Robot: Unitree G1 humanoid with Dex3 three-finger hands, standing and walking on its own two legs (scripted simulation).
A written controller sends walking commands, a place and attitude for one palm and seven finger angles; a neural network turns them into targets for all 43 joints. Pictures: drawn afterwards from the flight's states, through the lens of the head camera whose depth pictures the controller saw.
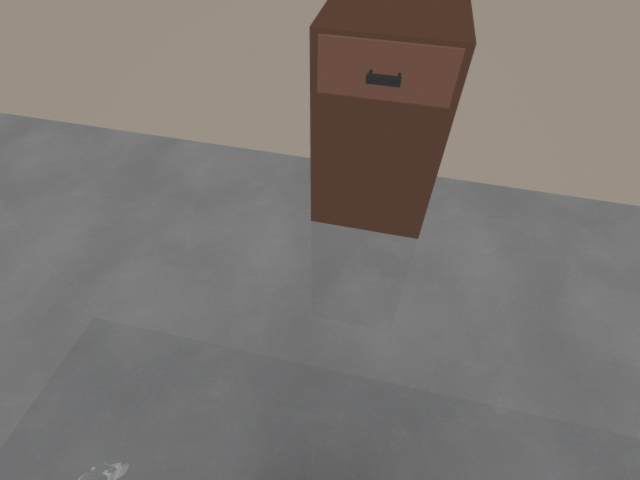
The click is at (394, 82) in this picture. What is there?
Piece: drawer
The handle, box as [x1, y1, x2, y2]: [365, 69, 401, 86]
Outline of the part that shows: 366,75 365,83 399,86 401,78 400,73 398,73 397,76 374,74 370,69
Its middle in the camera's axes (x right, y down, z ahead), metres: +0.19 -0.49 +1.18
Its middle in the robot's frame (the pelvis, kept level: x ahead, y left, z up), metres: +1.22 -0.13 -0.06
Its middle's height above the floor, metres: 0.71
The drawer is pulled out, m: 0.00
